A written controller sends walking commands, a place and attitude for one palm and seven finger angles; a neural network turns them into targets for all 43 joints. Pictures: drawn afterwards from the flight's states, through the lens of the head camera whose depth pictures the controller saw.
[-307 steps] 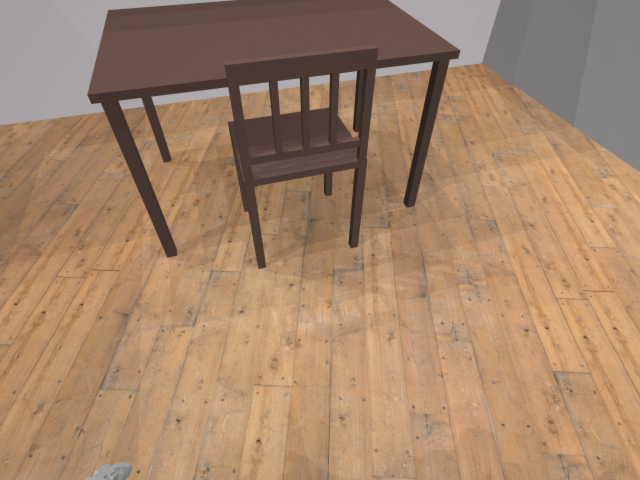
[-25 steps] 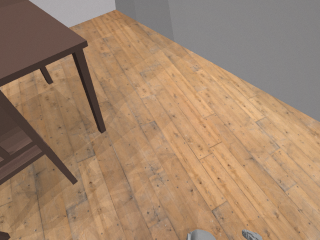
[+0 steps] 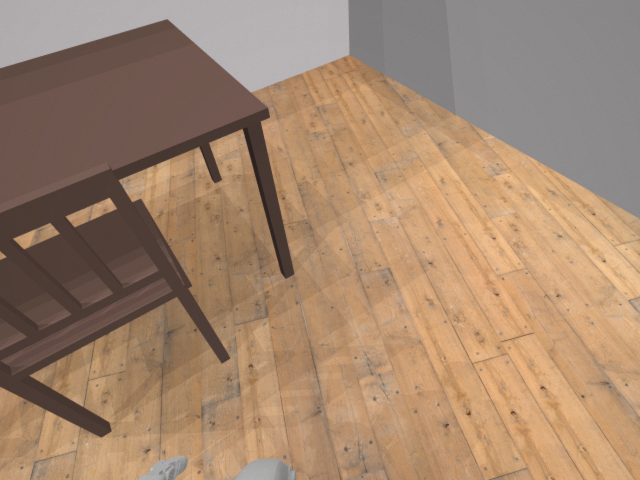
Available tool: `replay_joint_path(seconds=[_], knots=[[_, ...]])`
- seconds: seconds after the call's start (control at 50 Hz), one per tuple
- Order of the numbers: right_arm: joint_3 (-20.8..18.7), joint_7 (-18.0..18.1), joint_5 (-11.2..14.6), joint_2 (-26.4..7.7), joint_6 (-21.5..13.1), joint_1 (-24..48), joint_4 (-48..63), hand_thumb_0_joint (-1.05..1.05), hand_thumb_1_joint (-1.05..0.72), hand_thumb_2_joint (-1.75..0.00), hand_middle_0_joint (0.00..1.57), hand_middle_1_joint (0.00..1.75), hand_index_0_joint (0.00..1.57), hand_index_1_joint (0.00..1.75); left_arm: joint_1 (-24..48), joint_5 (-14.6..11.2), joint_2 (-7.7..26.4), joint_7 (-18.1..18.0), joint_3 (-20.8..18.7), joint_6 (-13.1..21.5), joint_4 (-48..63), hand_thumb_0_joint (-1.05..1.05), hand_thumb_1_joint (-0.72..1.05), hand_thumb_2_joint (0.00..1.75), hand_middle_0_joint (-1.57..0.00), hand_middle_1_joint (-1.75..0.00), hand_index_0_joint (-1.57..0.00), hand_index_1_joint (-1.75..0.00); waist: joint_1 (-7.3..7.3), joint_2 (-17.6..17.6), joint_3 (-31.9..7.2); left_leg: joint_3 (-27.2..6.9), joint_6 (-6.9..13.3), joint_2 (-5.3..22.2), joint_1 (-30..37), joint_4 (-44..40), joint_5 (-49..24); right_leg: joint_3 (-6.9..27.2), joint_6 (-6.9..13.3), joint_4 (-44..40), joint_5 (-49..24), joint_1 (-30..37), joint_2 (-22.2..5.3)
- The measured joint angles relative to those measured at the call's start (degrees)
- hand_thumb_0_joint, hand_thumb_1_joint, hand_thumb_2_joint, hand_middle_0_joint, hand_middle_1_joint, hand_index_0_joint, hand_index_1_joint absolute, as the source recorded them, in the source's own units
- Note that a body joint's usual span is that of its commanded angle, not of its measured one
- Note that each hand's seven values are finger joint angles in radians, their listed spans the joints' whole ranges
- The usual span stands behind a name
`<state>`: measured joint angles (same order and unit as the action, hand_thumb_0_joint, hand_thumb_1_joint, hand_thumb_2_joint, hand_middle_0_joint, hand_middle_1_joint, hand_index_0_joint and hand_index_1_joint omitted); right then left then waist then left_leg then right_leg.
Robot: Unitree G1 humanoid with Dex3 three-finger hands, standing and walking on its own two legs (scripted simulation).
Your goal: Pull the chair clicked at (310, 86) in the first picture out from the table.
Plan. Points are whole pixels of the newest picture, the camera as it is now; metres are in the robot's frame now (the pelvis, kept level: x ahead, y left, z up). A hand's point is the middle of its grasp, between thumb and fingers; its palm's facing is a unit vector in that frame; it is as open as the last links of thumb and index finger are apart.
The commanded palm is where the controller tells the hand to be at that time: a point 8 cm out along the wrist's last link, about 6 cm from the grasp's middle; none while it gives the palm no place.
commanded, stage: turn to face it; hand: left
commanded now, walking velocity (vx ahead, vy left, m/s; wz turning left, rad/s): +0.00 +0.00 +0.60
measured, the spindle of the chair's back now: (43, 278) +0.50 +0.57 -0.11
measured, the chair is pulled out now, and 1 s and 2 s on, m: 0.00 0.00 0.00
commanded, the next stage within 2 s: take the last steps up to it in 0.94 s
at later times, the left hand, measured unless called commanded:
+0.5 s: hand out of the picture -0.01 +0.30 -0.17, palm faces +0.33 -0.91 -0.24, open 7.3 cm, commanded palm none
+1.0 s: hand out of the picture +0.03 +0.25 -0.14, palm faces +0.44 -0.85 -0.28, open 7.3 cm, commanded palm none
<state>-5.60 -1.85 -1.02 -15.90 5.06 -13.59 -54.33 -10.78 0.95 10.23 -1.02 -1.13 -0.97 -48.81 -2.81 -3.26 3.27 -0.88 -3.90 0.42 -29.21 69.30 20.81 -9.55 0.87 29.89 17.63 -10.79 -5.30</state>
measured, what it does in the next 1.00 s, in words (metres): steps on the spot, turning left: left foot, then right foot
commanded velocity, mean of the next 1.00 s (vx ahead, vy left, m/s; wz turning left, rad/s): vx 0.00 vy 0.00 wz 0.44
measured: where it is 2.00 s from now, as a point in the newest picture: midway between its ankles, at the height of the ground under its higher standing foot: outside the picture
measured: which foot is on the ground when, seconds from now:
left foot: up 0.00-0.26, down 0.28-0.92, up 0.94-1.00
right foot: down 0.00-0.28, up 0.30-0.90, down 0.92-1.00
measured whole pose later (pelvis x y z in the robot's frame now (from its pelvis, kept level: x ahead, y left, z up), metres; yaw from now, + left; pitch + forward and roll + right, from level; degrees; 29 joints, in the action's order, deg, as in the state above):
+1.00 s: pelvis +0.01 +0.03 +0.00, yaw +29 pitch -1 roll +1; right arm -3.6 0.2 -0.7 -12.6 3.7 -17.1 -56.8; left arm -8.8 0.7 10.1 -1.5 -1.2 -1.5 -51.2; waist -3.0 -3.3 2.2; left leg -6.0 0.5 -5.9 -21.1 45.2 24.4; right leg -2.6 2.1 30.2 17.4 -12.2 0.1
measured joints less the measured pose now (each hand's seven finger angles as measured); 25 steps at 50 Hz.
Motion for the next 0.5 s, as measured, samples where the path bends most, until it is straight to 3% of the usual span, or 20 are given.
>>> replay_joint_path(seconds=[0.14,0.22,0.26,0.28,0.3,0.34,0.42,0.5], knots=[[0.7,-0.2,0.1,0.5,0.7,2.5,-0.4,0.01,-0.91,-0.89,0.20,0.29,0.20,0.30,-2.8,0.5,0.8,0.0,-0.4,-0.2,-1.5,0.00,0.91,0.90,-0.21,-0.30,-0.21,-0.29,1.76,2.2,1.3,2.7,-0.5,2.7,3.5,-11.0,1.9,-5.0,-0.9,0.3,0.8,1.0,-2.5],[1.4,-0.2,0.4,0.9,-0.1,5.0,0.6,0.01,-0.91,-0.90,0.20,0.29,0.20,0.30,-4.2,0.8,2.2,0.2,-1.1,-0.6,-2.5,0.00,0.91,0.90,-0.21,-0.30,-0.21,-0.29,3.43,3.6,2.2,5.3,0.7,2.4,7.9,-22.2,3.3,-7.4,-2.4,3.1,2.2,0.0,-4.2],[1.8,-0.2,0.3,1.0,-0.9,5.8,1.7,0.01,-0.91,-0.90,0.20,0.29,0.20,0.30,-5.1,0.6,3.3,0.3,-1.6,-1.0,-3.0,0.00,0.91,0.90,-0.21,-0.30,-0.21,-0.29,3.89,4.4,2.1,6.6,1.6,1.7,11.2,-30.3,-0.7,-8.5,-3.6,6.1,3.8,-1.1,-5.4],[1.9,-0.3,0.3,1.1,-1.6,6.2,2.2,0.01,-0.91,-0.89,0.20,0.29,0.20,0.30,-5.4,0.3,4.0,0.4,-2.0,-1.3,-3.4,0.00,0.91,0.90,-0.21,-0.30,-0.21,-0.29,4.02,5.2,2.0,6.8,3.1,1.0,12.0,-32.6,-3.4,-8.2,-4.1,9.2,4.9,-2.5,-6.5],[2.0,-0.2,0.3,1.5,-2.3,6.7,2.6,0.01,-0.91,-0.89,0.20,0.29,0.20,0.30,-5.3,0.1,4.7,0.4,-2.4,-1.9,-3.9,0.00,0.91,0.90,-0.21,-0.30,-0.21,-0.29,4.23,6.2,2.3,6.8,4.8,0.1,11.5,-31.5,-2.8,-5.6,-4.8,14.2,8.9,-4.6,-6.8],[2.5,0.1,0.4,2.0,-3.2,7.1,3.3,0.00,-0.91,-0.89,0.20,0.29,0.20,0.30,-5.0,0.1,5.6,0.1,-2.8,-3.3,-4.8,0.00,0.91,0.90,-0.21,-0.30,-0.21,-0.29,4.61,6.6,2.4,6.3,7.2,-0.3,11.5,-30.9,-0.8,0.1,-5.3,24.9,14.4,-9.3,-4.8],[3.1,1.2,0.3,2.6,-3.6,6.2,3.8,0.00,-0.91,-0.89,0.20,0.29,0.20,0.30,-3.2,0.1,5.9,0.4,-3.2,-3.8,-5.3,0.00,0.91,0.90,-0.20,-0.30,-0.20,-0.29,3.97,5.5,1.5,3.8,7.9,-1.1,13.8,-36.4,-3.3,5.1,-6.0,36.2,9.3,-15.5,-2.1],[3.6,1.5,0.5,3.1,-3.6,4.7,3.2,0.00,-0.91,-0.89,0.20,0.30,0.21,0.30,-1.0,0.1,5.7,0.6,-3.1,-2.8,-3.9,0.00,0.91,0.90,-0.20,-0.30,-0.20,-0.29,3.67,4.9,1.0,1.6,8.8,-2.6,16.2,-41.9,-6.7,7.7,-6.8,37.0,3.7,-17.9,-1.2]])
